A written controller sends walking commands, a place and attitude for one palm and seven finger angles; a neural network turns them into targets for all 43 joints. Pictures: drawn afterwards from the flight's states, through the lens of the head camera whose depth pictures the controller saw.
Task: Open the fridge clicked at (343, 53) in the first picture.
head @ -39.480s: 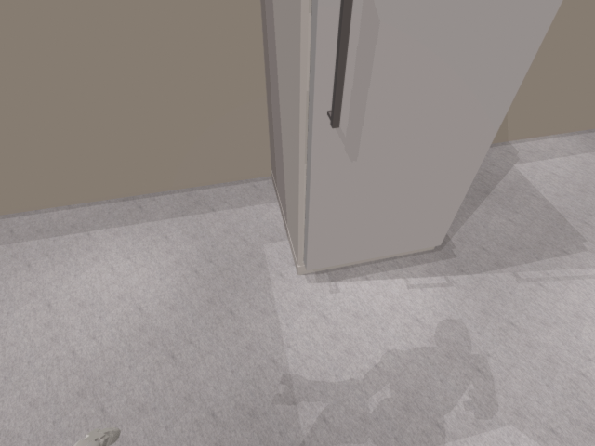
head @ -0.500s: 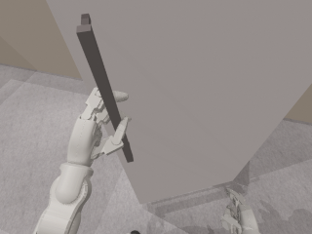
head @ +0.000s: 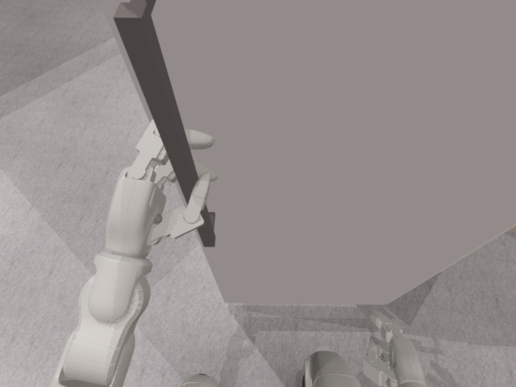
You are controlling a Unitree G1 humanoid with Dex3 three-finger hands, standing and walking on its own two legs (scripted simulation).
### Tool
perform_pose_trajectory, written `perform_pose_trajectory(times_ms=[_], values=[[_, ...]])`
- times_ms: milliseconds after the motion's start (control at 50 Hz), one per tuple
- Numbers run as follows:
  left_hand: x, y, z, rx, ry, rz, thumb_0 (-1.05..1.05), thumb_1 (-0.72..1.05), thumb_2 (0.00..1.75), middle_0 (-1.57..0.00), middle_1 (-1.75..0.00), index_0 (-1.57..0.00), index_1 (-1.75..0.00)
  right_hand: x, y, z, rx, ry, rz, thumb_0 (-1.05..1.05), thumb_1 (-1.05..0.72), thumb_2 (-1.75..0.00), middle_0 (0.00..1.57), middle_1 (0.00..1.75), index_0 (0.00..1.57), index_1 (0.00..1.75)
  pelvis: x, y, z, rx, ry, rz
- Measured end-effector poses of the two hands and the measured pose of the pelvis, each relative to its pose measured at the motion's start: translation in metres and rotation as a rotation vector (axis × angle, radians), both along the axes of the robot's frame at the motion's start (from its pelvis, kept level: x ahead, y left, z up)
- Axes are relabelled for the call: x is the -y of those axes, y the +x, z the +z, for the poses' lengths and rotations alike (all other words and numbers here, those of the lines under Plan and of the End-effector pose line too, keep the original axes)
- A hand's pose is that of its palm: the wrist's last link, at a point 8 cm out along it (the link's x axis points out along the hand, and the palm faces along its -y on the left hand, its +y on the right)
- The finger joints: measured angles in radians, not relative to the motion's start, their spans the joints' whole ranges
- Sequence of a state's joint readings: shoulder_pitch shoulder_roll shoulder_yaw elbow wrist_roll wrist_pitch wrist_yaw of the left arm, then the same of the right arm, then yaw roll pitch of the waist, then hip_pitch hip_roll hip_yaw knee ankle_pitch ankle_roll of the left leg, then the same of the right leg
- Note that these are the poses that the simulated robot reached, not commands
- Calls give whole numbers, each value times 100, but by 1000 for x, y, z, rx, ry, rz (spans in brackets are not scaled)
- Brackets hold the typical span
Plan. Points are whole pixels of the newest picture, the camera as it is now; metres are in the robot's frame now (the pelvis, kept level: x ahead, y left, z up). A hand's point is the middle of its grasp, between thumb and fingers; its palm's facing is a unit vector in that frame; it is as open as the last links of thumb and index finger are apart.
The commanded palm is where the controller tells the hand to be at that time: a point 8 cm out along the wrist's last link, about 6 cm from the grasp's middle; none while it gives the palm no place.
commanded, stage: walk backward, drawing the door open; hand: left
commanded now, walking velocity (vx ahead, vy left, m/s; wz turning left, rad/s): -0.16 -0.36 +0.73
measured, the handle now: (190, 164) +0.34 +0.10 +0.17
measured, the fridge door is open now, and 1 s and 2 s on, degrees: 41 63 57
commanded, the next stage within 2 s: stop walking and hold the door back in 0.62 s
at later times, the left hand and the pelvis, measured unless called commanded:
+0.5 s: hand (226, 301) +0.19 +0.05 +0.17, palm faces +0.46 -0.87 -0.20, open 6.0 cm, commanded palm +0.14 +0.08 +0.17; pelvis -0.04 -0.22 +0.00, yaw +22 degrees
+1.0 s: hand out of the picture +0.13 +0.01 +0.17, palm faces +0.80 -0.59 -0.13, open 5.5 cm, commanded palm +0.11 +0.04 +0.16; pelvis -0.04 -0.37 -0.01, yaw +41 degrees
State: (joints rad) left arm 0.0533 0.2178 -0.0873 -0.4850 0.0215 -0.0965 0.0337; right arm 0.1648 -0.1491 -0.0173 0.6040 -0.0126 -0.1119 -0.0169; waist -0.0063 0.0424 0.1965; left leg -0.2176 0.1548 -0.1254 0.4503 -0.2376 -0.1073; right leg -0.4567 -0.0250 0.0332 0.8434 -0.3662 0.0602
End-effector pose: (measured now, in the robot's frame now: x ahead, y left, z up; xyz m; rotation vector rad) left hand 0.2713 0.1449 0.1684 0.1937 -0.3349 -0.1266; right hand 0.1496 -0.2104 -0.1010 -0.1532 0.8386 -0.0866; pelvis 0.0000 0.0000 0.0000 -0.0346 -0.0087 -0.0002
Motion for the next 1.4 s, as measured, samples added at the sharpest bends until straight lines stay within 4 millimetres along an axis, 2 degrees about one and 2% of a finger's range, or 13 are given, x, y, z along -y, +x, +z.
perform_pose_trajectory(times_ms=[120,220,340,480,560,660,780,880,1040,1140,1240,1340,1400], values=[[15,-23,-2,47,-4,232,-4,69,83,-46,-140,-25,-130,57,12,-24,-11,29,61,1,-90,-90,20,30,20,30,69,-17,-15,19,-8,103],[25,-48,1,8,2,331,-3,70,84,-46,-140,-25,-133,101,24,-13,-11,-57,94,1,-91,-90,20,29,20,30,104,-29,-8,-6,44,179],[36,-79,-4,76,-20,390,-3,70,84,-46,-140,-27,-135,127,39,-1,58,-135,186,1,-91,-90,20,29,20,30,142,-38,-19,-33,32,274],[56,-116,0,27,-14,550,-3,70,83,-47,-140,-30,-136,143,41,11,-8,-93,352,1,-91,-90,20,29,20,30,206,-37,3,2,-18,368],[71,-136,2,3,8,679,-4,70,83,-47,-140,-30,-135,160,53,5,-7,-43,415,1,-90,-90,20,30,20,30,245,-26,1,6,-39,418],[91,-160,1,20,49,864,-6,69,83,-46,-140,-27,-133,193,83,-13,22,-13,470,1,-90,-90,20,30,20,30,293,-16,-16,4,-14,484],[111,-192,2,7,35,949,-6,68,82,-46,-140,-30,-134,229,106,1,37,-118,501,1,-91,-90,20,29,20,30,320,-18,-10,-7,29,591],[118,-203,-3,105,-34,975,-6,67,81,-48,-144,-35,-136,233,113,7,75,-198,602,1,-91,-90,20,29,20,30,337,-27,-20,4,29,655],[121,-195,8,-7,-79,1037,-2,71,83,-47,-150,-43,-138,209,88,16,94,-82,768,1,-91,-90,20,29,20,30,377,-42,-5,52,2,733],[121,-189,14,-97,-91,1087,-2,71,83,-46,-146,-44,-139,212,71,5,64,-14,825,1,-90,-90,20,30,20,30,402,-39,-8,34,12,758],[119,-183,15,-146,-97,1109,-4,71,83,-46,-143,-44,-140,249,67,-14,17,-41,784,1,-90,-90,21,30,21,30,414,-46,-11,36,44,756],[109,-173,17,-174,-103,1070,-3,68,83,-48,-143,-46,-143,307,57,-15,-54,-163,684,1,-90,-90,20,30,20,30,407,-53,-5,21,80,762],[101,-165,16,-161,-103,1034,-4,67,83,-49,-143,-46,-143,336,50,-14,-61,-240,622,1,-91,-90,20,30,20,30,396,-60,-10,18,69,762]])
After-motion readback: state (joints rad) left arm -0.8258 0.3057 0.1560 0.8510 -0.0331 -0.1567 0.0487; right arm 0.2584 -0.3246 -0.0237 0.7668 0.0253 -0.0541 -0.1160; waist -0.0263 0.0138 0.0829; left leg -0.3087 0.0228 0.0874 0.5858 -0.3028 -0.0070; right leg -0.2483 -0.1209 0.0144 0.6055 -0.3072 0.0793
